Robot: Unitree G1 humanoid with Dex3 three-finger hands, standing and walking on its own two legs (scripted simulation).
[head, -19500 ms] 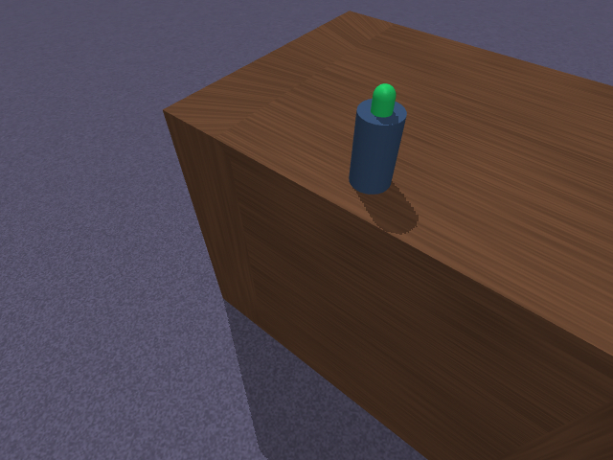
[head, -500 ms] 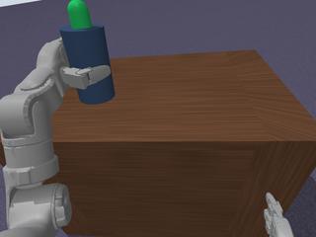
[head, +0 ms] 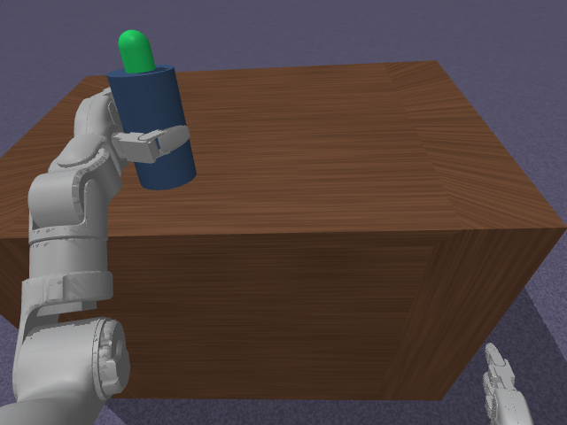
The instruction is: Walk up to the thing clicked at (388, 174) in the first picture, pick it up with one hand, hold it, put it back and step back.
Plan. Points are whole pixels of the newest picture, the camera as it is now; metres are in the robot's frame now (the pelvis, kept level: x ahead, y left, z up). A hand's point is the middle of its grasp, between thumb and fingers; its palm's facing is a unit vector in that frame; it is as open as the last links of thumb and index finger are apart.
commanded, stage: crouch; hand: left
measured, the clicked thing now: (151, 111) +0.41 +0.17 +0.28
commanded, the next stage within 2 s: lower in 0.92 s
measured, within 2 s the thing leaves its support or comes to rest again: neither
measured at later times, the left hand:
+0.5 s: hand (156, 133) +0.46 +0.20 +0.22, palm faces +0.17 -0.99 +0.01, open 10.8 cm
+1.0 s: hand (159, 139) +0.48 +0.21 +0.20, palm faces +0.21 -0.98 +0.00, open 10.9 cm
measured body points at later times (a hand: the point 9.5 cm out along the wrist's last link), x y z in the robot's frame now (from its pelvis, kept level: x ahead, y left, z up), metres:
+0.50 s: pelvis +0.03 +0.01 +0.00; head +0.02 -0.01 +0.45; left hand +0.45 +0.25 +0.22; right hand +0.19 -0.24 -0.06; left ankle +0.05 +0.13 -0.72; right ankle +0.06 -0.14 -0.72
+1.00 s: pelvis +0.05 +0.01 +0.01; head +0.05 -0.01 +0.45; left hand +0.46 +0.26 +0.20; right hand +0.21 -0.24 -0.06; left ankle +0.05 +0.13 -0.72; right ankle +0.06 -0.14 -0.72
